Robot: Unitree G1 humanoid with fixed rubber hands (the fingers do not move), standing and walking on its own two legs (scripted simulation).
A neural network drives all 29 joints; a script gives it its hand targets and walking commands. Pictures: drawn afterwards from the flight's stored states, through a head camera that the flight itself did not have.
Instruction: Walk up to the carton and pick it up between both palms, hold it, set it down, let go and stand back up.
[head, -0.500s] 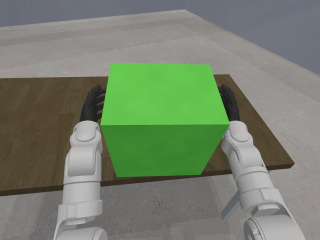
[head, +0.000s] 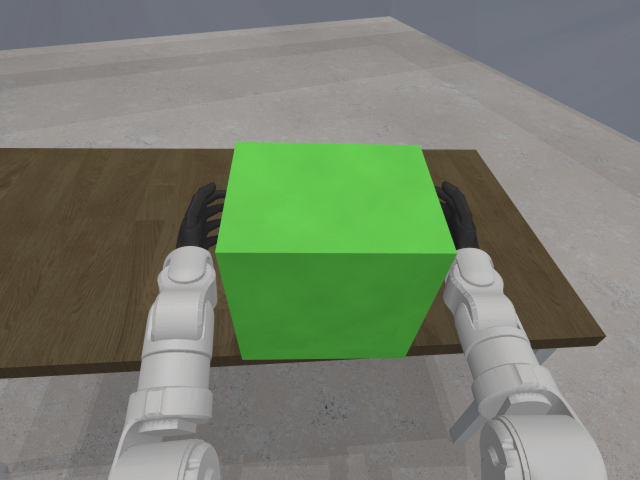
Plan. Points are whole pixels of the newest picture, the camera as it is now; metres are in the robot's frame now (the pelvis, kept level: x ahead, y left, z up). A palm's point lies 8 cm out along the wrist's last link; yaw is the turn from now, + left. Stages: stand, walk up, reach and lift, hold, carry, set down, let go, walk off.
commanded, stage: set down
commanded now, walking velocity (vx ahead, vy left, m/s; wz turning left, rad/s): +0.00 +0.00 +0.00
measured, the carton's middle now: (326, 258) +0.40 +0.00 +0.08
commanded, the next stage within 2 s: none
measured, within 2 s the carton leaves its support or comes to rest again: neither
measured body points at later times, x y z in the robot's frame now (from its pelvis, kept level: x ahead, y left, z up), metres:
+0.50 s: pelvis +0.01 -0.01 +0.00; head +0.00 +0.01 +0.45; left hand +0.39 +0.17 +0.11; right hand +0.41 -0.17 +0.12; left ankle +0.02 +0.12 -0.75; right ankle -0.02 -0.07 -0.75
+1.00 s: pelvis +0.01 -0.01 +0.00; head +0.03 -0.01 +0.45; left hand +0.40 +0.16 +0.08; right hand +0.44 -0.17 +0.10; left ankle +0.02 +0.12 -0.75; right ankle -0.02 -0.07 -0.75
